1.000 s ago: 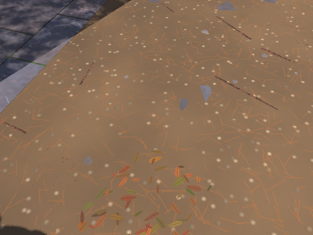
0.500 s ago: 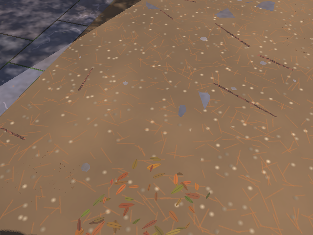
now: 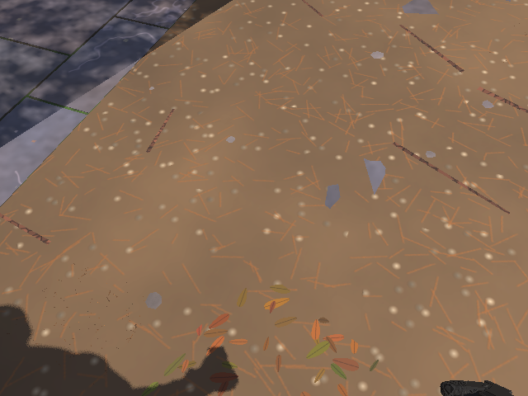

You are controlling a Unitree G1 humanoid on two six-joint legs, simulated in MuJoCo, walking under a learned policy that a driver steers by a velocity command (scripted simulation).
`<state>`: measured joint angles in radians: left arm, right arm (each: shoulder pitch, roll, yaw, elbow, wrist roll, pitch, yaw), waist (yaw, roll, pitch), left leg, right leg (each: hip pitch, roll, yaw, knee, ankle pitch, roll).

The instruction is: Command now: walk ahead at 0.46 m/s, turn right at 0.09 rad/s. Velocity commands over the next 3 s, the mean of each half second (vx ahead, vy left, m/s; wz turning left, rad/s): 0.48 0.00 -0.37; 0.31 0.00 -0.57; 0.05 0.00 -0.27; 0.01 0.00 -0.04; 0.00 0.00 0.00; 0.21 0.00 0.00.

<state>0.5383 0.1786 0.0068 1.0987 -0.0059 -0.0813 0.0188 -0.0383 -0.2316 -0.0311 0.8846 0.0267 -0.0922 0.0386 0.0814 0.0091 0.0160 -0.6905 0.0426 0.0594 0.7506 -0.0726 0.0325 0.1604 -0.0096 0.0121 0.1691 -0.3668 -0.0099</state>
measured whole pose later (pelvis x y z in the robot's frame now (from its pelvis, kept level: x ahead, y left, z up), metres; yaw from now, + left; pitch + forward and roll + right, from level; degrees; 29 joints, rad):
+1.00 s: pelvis +0.48 -0.10 +0.01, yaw -31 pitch +3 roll +1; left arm 0.22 0.29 0.09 0.73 -0.01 -0.01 0.02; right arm 0.01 -0.29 -0.05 0.80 -0.01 -0.05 -0.02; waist 0.03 0.03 0.05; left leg -0.63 0.04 -0.10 0.77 -0.17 -0.08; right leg -0.28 0.10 0.10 0.42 -0.19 -0.08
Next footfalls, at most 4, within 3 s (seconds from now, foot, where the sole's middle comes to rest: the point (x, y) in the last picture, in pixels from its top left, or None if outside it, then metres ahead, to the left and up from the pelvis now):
0.10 left None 0.26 0.13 -0.77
0.66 right None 0.49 -0.19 -0.77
1.14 left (331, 310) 0.71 -0.08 -0.77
1.46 right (402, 393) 0.50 -0.24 -0.77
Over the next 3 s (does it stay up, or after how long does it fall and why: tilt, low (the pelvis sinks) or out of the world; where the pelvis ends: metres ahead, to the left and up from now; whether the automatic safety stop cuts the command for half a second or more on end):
stays up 0.66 -0.17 0.01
